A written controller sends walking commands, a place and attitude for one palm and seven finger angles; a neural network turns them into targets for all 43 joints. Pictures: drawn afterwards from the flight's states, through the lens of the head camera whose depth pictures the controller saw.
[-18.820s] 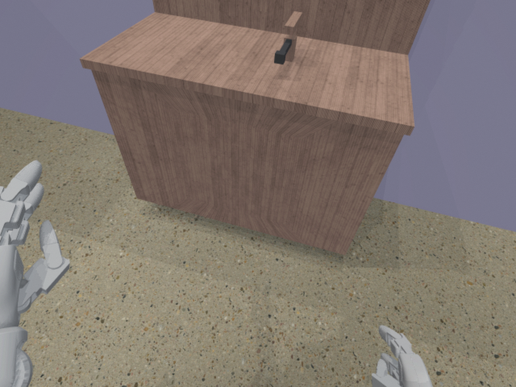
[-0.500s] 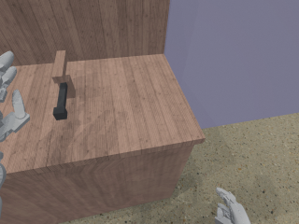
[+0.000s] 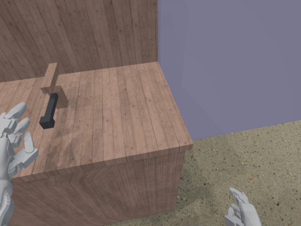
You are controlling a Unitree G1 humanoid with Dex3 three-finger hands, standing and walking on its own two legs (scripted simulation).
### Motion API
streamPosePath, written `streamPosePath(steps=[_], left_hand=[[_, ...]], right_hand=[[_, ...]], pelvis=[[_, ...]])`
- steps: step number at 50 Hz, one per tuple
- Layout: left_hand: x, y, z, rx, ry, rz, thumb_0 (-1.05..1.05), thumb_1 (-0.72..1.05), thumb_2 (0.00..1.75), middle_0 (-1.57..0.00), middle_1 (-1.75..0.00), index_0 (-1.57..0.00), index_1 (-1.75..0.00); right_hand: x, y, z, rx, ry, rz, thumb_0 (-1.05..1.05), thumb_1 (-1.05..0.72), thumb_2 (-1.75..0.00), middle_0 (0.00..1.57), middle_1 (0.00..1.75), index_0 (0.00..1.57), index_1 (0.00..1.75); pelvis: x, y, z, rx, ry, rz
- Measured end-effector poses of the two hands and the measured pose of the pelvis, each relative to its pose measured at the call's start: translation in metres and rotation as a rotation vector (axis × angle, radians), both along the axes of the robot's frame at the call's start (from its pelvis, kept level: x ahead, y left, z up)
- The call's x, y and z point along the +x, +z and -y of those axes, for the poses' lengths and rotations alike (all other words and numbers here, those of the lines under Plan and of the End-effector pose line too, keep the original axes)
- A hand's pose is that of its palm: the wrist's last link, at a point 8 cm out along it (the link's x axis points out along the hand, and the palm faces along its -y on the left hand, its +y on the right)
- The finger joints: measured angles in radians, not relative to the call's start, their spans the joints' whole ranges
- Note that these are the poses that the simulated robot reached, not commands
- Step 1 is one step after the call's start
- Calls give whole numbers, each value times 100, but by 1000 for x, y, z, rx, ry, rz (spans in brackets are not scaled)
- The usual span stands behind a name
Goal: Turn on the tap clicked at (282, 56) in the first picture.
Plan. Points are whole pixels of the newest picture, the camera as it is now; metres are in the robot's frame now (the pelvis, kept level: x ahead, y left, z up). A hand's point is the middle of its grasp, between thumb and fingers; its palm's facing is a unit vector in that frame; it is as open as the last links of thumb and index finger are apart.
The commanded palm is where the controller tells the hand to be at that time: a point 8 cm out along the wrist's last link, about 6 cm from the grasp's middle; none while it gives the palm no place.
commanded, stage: turn the palm inward beside the body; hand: left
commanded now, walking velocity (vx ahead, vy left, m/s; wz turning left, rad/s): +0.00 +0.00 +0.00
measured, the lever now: (47, 122) +0.34 +0.35 +0.09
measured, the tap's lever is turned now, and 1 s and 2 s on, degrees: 0 0 0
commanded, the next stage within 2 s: reach beside the lever's end, fingers flat in 1.58 s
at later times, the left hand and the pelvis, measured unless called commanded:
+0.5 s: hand (47, 158) +0.20 +0.25 +0.15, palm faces +0.39 -0.89 -0.23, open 7.4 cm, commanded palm +0.15 +0.30 +0.16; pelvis +0.01 +0.01 +0.00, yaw +0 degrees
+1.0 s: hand (44, 168) +0.18 +0.24 +0.14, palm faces +0.47 -0.87 -0.15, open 7.4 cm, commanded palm +0.13 +0.29 +0.15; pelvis +0.00 +0.02 +0.00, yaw +0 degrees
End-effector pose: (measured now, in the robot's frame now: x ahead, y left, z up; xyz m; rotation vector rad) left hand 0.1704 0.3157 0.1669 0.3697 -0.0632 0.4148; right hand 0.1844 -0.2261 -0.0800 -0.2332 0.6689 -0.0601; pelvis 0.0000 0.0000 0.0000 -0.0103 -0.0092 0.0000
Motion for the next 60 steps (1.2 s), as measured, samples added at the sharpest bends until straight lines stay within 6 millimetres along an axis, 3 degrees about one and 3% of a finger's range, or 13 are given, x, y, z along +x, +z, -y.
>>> streamPosePath(steps=[6,12,16,20,28,35,46,60], left_hand=[[14,4,31,11,-123,53,2,90,90,-21,-30,-21,-30],[5,10,17,-15,-48,100,2,89,90,-22,-30,-21,-30],[-2,-4,9,-61,15,34,2,90,90,-21,-30,-21,-30],[-6,-12,20,-85,-11,20,2,90,90,-21,-30,-20,-30],[-13,-5,26,-89,-22,107,2,90,90,-21,-30,-21,-30],[-24,-12,23,-144,28,50,2,90,90,-21,-30,-21,-30],[-32,-19,30,-180,53,48,2,90,90,-21,-30,-20,-30],[-27,-19,39,-225,80,28,2,90,90,-21,-30,-20,-30]], right_hand=[[9,6,11,8,-42,36,1,-91,-90,20,29,20,30],[9,6,17,3,-66,25,1,-91,-90,20,29,20,30],[9,4,15,-4,-63,24,1,-91,-90,20,29,20,30],[8,6,5,-4,-41,48,1,-91,-90,20,29,20,30],[1,11,-19,33,-14,96,1,-91,-90,20,29,20,30],[-2,14,-32,51,0,118,1,-91,-90,21,30,20,30],[1,21,-31,21,25,135,1,-91,-90,21,30,20,30],[9,18,-26,32,20,125,1,-91,-90,21,29,20,30]], pelvis=[[21,0,4,21,-23,-38],[30,0,3,19,-19,-40],[27,0,-2,16,-13,-43],[21,0,-7,15,-8,-44],[7,-1,-11,8,-8,-28],[-1,0,-15,4,-8,-4],[-4,-1,-16,1,-2,6],[4,1,-11,6,0,6]])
